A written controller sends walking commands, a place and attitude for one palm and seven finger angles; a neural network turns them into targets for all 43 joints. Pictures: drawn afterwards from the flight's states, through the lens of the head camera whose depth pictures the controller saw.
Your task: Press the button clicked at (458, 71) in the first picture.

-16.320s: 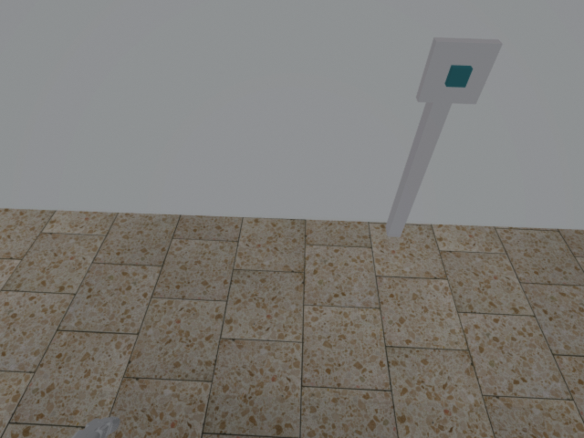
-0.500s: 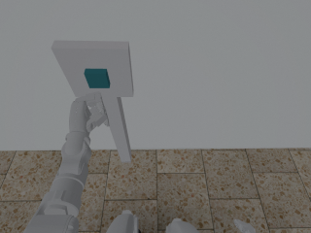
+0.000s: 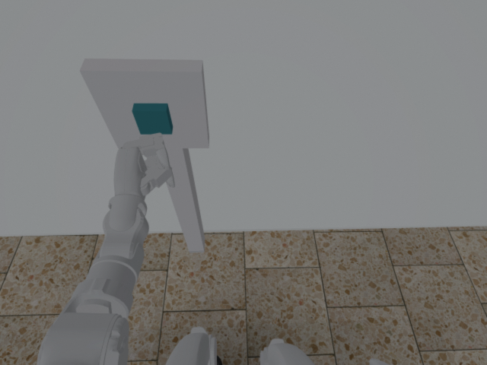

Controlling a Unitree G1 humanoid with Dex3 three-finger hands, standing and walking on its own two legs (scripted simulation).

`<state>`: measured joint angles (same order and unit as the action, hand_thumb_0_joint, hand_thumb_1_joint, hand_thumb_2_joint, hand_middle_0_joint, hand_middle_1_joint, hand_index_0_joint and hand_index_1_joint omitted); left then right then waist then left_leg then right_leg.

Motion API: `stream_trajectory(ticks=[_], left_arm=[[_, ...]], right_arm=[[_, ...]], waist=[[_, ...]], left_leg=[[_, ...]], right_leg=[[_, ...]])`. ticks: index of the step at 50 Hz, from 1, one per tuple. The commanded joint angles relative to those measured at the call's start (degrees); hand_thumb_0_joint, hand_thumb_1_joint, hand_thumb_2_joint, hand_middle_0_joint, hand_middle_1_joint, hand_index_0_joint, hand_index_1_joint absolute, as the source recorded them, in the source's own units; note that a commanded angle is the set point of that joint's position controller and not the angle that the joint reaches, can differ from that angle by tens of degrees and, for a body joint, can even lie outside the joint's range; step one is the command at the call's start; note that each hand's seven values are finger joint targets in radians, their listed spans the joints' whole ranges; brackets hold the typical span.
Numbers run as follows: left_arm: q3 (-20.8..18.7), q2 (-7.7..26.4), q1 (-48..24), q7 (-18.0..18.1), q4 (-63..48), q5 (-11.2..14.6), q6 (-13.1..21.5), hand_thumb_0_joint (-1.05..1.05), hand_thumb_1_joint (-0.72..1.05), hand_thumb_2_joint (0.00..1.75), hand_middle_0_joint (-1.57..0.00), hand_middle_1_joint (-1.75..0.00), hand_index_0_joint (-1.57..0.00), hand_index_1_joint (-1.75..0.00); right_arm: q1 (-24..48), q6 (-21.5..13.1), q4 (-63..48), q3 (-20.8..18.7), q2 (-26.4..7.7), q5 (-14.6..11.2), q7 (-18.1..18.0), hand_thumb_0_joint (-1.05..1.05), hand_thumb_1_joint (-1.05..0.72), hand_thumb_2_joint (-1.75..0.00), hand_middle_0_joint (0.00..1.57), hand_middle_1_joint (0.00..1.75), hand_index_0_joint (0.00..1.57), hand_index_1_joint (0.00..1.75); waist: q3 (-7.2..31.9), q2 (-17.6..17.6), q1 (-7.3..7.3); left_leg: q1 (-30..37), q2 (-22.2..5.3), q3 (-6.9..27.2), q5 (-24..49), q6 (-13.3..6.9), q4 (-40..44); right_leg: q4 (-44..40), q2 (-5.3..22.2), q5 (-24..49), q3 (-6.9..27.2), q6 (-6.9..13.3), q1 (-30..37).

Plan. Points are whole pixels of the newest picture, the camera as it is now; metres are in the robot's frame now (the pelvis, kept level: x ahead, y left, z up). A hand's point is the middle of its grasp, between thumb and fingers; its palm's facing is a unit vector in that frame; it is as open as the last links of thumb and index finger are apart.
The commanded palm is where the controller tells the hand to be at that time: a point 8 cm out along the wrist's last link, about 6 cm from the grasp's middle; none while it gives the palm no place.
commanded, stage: aim a knuckle at the button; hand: left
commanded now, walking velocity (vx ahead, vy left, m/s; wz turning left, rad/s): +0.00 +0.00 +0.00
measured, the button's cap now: (153, 117) +0.51 +0.15 +0.09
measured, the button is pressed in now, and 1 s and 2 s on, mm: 0 1 9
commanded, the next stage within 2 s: press the button with the knuckle in 0.46 s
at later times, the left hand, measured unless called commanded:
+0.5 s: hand (169, 168) +0.43 +0.12 +0.05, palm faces +0.05 -1.00 +0.01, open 3.1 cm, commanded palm +0.40 +0.17 +0.06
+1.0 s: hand (172, 153) +0.45 +0.12 +0.06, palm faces +0.03 -1.00 -0.02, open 3.0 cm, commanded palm +0.43 +0.17 +0.06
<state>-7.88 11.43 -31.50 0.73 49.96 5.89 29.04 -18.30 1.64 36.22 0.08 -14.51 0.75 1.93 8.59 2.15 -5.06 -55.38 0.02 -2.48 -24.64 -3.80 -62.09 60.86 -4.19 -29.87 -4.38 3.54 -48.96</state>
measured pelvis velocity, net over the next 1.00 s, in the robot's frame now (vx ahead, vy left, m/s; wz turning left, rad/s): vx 0.00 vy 0.00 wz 0.00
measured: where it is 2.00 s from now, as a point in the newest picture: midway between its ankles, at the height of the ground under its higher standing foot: outside the picture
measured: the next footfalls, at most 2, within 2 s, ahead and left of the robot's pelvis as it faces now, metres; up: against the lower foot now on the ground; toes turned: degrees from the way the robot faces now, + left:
none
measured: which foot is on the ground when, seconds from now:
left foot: down 0.00-1.00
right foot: down 0.00-1.00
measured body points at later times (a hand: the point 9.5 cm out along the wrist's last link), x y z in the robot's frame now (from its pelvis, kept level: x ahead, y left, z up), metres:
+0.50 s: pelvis +0.01 +0.00 +0.00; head +0.09 +0.01 +0.44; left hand +0.42 +0.18 +0.05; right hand +0.08 -0.25 -0.12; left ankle +0.05 +0.08 -0.66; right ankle -0.01 -0.09 -0.66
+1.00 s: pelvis +0.00 +0.00 +0.00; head +0.09 +0.00 +0.44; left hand +0.45 +0.17 +0.06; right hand +0.06 -0.26 -0.12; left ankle +0.05 +0.08 -0.66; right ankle -0.01 -0.09 -0.66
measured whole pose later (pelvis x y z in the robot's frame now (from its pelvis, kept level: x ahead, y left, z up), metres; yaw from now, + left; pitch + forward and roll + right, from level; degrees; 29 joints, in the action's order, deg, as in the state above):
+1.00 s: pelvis +0.00 +0.00 +0.00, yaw +0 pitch +19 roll -2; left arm -10.3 12.6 -37.9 0.4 56.4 5.6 28.4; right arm -18.7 3.4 36.2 0.3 -14.6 1.0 2.0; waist 9.1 2.5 -5.9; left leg -56.3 -0.1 -2.5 -25.0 -3.6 -62.2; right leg 61.1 -4.4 -30.2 -4.2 3.7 -50.0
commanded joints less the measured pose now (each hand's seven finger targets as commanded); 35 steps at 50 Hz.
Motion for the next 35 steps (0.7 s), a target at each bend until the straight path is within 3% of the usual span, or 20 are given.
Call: stream_trajectory(ticks=[1,4,7,8,9,10,12,14,15,17,20,22,23,24,27,28,31,33,35], left_arm=[[-1.49,6.45,-23.56,0.38,-8.62,0.45,2.16,0.0,0.9,0.9,-1.3,-1.5,-1.3,-1.5],[-4.86,10.26,-25.15,1.11,-9.64,0.57,3.17,0.0,0.9,0.9,-1.3,-1.5,-1.3,-1.5],[-4.23,9.36,-23.54,1.38,-11.56,-0.12,4.68,0.0,0.9,0.9,-1.3,-1.5,-1.3,-1.5],[-3.85,8.81,-22.39,1.17,-11.14,-0.29,4.69,0.0,0.9,0.9,-1.3,-1.5,-1.3,-1.5],[-3.71,9.03,-22.36,1.0,-11.58,-0.47,4.82,0.0,0.9,0.9,-1.3,-1.5,-1.3,-1.5],[-2.46,7.76,-20.51,0.66,-11.04,-0.84,4.56,0.0,0.9,0.9,-1.3,-1.5,-1.3,-1.5],[-0.73,5.58,-18.46,0.02,-11.14,-0.5,3.48,0.0,0.9,0.9,-1.3,-1.5,-1.3,-1.5],[0.95,3.64,-18.47,-0.71,-9.39,0.29,1.98,0.0,0.9,0.9,-1.3,-1.5,-1.3,-1.5],[0.51,4.5,-19.85,-0.75,-9.38,0.36,1.58,0.0,0.9,0.9,-1.3,-1.5,-1.3,-1.5],[-0.76,5.16,-20.08,-0.49,-10.29,1.14,1.28,0.0,0.9,0.9,-1.3,-1.5,-1.3,-1.5],[-1.71,6.35,-23.22,0.71,-16.63,1.22,3.58,0.0,0.9,0.9,-1.3,-1.5,-1.3,-1.5],[-2.44,7.49,-21.53,1.38,-18.92,0.71,5.08,0.0,0.9,0.9,-1.3,-1.5,-1.3,-1.5],[-2.35,7.67,-21.14,1.61,-19.09,0.3,5.43,0.0,0.9,0.9,-1.3,-1.5,-1.3,-1.5],[-1.71,7.81,-21.25,1.65,-18.47,-0.25,5.51,0.0,0.9,0.9,-1.3,-1.5,-1.3,-1.5],[-2.02,7.93,-17.12,1.56,-13.66,-1.05,3.73,0.0,0.9,0.9,-1.3,-1.5,-1.3,-1.5],[-0.31,6.27,-16.86,1.09,-13.27,-1.05,2.86,0.0,0.9,0.9,-1.3,-1.5,-1.3,-1.5],[-1.26,6.34,-16.71,0.17,-11.59,0.44,0.69,0.0,0.9,0.9,-1.3,-1.5,-1.3,-1.5],[-0.63,5.7,-21.05,-0.27,-10.5,1.33,0.1,0.0,0.9,0.9,-1.3,-1.5,-1.3,-1.5],[-1.78,6.9,-24.83,-0.14,-10.92,1.36,1.38,0.0,0.9,0.9,-1.3,-1.5,-1.3,-1.5]], right_arm=[[-3.86,-1.3,-5.41,-2.97,-8.98,-0.29,-0.77,0.0,-0.9,-0.9,0.2,0.3,0.2,0.3],[-3.98,-1.19,-5.91,-2.75,-9.11,-0.03,-0.96,0.0,-0.9,-0.9,0.2,0.3,0.2,0.3],[-3.75,-1.08,-6.22,-2.88,-8.62,0.1,-0.61,0.0,-0.9,-0.9,0.2,0.3,0.2,0.3],[-3.81,-1.02,-6.35,-2.83,-8.55,0.13,-0.43,0.0,-0.9,-0.9,0.2,0.3,0.2,0.3],[-4.12,-0.91,-6.34,-2.95,-8.67,0.18,-0.36,0.0,-0.9,-0.9,0.2,0.3,0.2,0.3],[-3.91,-0.72,-6.48,-2.98,-8.56,0.0,-0.2,0.0,-0.9,-0.9,0.2,0.3,0.2,0.3],[-4.14,-0.33,-6.64,-3.18,-8.69,-0.11,0.12,0.0,-0.9,-0.9,0.2,0.3,0.2,0.3],[-4.49,0.04,-6.76,-3.12,-8.79,-0.26,0.06,0.0,-0.9,-0.9,0.2,0.3,0.2,0.3],[-4.41,0.21,-6.39,-3.18,-8.94,-0.51,-0.17,0.0,-0.9,-0.9,0.2,0.3,0.2,0.3],[-4.54,0.25,-6.57,-3.22,-9.02,-0.49,-0.35,0.0,-0.9,-0.9,0.2,0.3,0.2,0.3],[-3.83,-0.31,-6.69,-3.24,-8.53,-0.27,-0.51,0.0,-0.9,-0.9,0.2,0.3,0.2,0.3],[-3.4,-0.6,-6.57,-3.26,-8.41,-0.14,-0.38,0.0,-0.9,-0.9,0.2,0.3,0.2,0.3],[-3.42,-0.65,-6.34,-3.15,-8.25,-0.01,-0.32,0.0,-0.9,-0.9,0.2,0.3,0.2,0.3],[-3.64,-0.69,-6.15,-3.17,-8.43,0.0,-0.29,0.0,-0.9,-0.9,0.2,0.3,0.2,0.3],[-3.71,-0.12,-6.05,-3.06,-8.48,-0.08,-0.17,0.0,-0.9,-0.9,0.2,0.3,0.2,0.3],[-3.64,0.07,-6.29,-3.07,-8.44,-0.21,-0.16,0.0,-0.9,-0.9,0.2,0.3,0.2,0.3],[-3.79,0.43,-6.69,-3.11,-8.65,-0.61,-0.48,0.0,-0.9,-0.9,0.2,0.3,0.2,0.3],[-3.56,0.32,-6.43,-2.83,-8.54,-0.79,-0.88,0.0,-0.9,-0.9,0.2,0.3,0.2,0.3],[-3.58,-0.19,-6.0,-2.83,-8.48,-0.67,-1.2,0.0,-0.9,-0.9,0.2,0.3,0.2,0.3]], waist=[[20.04,-0.32,-1.48],[21.75,-1.58,-0.65],[24.3,-0.13,-0.19],[23.84,0.53,0.13],[23.99,-0.33,-0.48],[23.45,1.19,0.13],[22.53,1.45,-0.16],[19.73,-1.47,-1.33],[18.69,-2.09,-1.66],[19.01,-3.13,-1.14],[23.49,0.87,-0.36],[25.17,2.88,0.3],[25.16,2.37,0.31],[24.37,1.26,-0.47],[21.1,-0.1,0.03],[20.82,0.29,-0.54],[20.26,-2.46,-0.46],[17.24,-3.81,-1.76],[18.24,-2.58,-1.77]], left_leg=[[23.27,-0.36,6.76,10.1,1.86,7.29],[21.5,-0.16,6.57,10.87,1.71,6.9],[23.75,-0.3,6.04,14.79,1.86,6.19],[23.59,-0.26,5.88,15.01,1.95,6.14],[23.93,-0.4,6.02,16.04,1.83,5.97],[24.52,-0.46,6.04,16.1,2.17,6.41],[26.07,-0.68,6.26,16.77,2.26,6.63],[24.14,-0.55,6.24,15.23,1.83,6.74],[23.48,-0.69,6.25,14.42,1.85,6.92],[22.62,-0.43,6.15,13.85,1.69,7.0],[25.9,-0.4,6.13,16.47,1.92,6.53],[28.03,-0.62,6.25,18.36,2.24,6.31],[27.75,-0.62,6.28,18.63,2.26,6.21],[27.35,-0.69,6.49,18.58,2.08,6.0],[24.12,-0.44,6.03,16.25,2.06,6.64],[24.33,-0.41,5.85,16.26,2.03,6.85],[23.28,-0.22,5.61,15.55,1.83,7.29],[20.92,-0.05,5.5,12.41,1.49,7.36],[21.17,-0.03,5.76,12.15,1.51,6.9]], right_leg=[[-9.96,0.94,13.57,3.82,-2.23,-0.39],[-9.2,0.92,14.77,4.31,-2.21,2.24],[-8.46,0.84,18.68,4.42,-2.25,2.83],[-8.36,0.8,18.87,4.33,-2.19,2.78],[-8.22,0.73,19.9,4.3,-2.23,3.05],[-8.23,0.73,19.53,4.01,-2.09,2.18],[-8.69,0.55,19.48,3.51,-1.98,1.09],[-9.61,0.55,18.9,3.56,-2.15,1.18],[-9.86,0.65,18.41,3.65,-2.27,0.76],[-9.98,0.71,18.17,3.76,-2.27,1.89],[-9.0,0.85,19.87,4.03,-2.08,2.55],[-8.58,0.74,20.83,4.07,-1.94,2.43],[-8.31,0.66,21.24,4.0,-1.98,2.93],[-8.21,0.56,21.3,4.02,-2.06,2.43],[-8.89,0.64,20.72,4.15,-2.27,2.96],[-9.16,0.71,20.86,4.02,-2.28,2.94],[-10.23,0.73,20.88,4.13,-2.39,4.62],[-11.33,0.86,18.78,4.54,-2.62,4.15],[-10.77,0.96,18.04,4.8,-2.54,3.27]])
